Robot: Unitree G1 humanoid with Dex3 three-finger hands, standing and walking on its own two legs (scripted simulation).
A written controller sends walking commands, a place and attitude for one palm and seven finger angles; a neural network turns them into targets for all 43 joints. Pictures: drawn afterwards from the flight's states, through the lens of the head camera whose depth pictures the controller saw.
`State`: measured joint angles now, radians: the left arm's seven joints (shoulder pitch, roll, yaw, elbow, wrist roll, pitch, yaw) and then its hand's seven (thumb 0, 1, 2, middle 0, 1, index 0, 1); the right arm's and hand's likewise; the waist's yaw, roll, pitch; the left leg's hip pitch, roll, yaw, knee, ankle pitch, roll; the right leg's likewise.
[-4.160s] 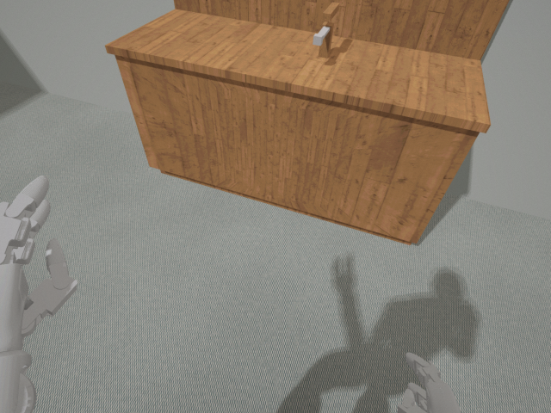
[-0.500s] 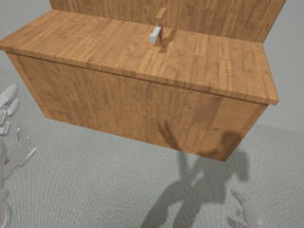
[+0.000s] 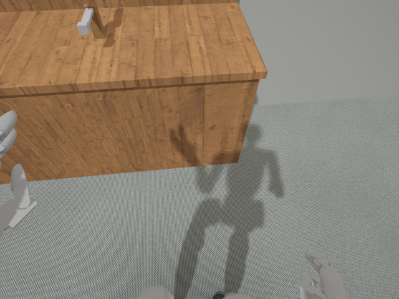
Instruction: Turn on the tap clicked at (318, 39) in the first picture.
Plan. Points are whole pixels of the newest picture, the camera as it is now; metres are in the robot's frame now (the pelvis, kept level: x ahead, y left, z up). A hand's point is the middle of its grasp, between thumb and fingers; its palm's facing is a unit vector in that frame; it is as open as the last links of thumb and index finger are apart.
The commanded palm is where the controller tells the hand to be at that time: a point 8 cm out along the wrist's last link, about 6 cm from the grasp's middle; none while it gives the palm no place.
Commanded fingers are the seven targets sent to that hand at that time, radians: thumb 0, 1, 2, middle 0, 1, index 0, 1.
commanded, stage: turn to face it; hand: left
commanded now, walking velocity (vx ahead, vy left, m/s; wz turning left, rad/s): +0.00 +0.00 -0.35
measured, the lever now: (83, 28) +0.84 +0.40 +0.06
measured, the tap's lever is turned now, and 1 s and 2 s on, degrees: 0 0 0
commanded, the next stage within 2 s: take the last steps up to it in 0.28 s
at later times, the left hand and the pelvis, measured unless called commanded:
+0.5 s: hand (94, 206) +0.22 +0.15 +0.17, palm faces +0.20 -0.87 -0.45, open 7.4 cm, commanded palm +0.16 +0.21 +0.18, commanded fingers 0.00 0.90 0.90 -0.20 -0.30 -0.20 -0.30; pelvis -0.04 -0.03 +0.00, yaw -10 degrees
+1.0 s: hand (78, 195) +0.23 +0.17 +0.17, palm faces +0.31 -0.85 -0.42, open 7.4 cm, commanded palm +0.18 +0.23 +0.18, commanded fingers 0.00 0.90 0.90 -0.20 -0.30 -0.20 -0.30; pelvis -0.01 -0.03 -0.01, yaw -6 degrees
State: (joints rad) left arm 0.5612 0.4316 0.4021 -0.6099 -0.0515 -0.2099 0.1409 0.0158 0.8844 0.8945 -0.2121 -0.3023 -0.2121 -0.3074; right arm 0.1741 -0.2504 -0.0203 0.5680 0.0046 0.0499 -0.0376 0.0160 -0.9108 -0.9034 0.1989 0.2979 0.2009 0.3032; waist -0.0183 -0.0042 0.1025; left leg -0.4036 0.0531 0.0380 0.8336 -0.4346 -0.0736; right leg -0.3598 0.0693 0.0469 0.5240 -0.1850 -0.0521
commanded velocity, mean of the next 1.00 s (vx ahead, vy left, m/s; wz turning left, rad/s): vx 0.19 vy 0.10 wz -0.06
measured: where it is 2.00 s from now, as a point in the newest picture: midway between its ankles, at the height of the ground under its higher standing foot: (186, 284)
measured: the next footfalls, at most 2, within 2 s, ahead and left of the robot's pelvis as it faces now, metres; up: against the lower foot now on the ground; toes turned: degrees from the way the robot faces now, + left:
left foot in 0.08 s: +0.04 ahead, +0.13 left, +0.00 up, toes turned +2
right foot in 0.36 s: +0.01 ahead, -0.14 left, +0.00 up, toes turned -13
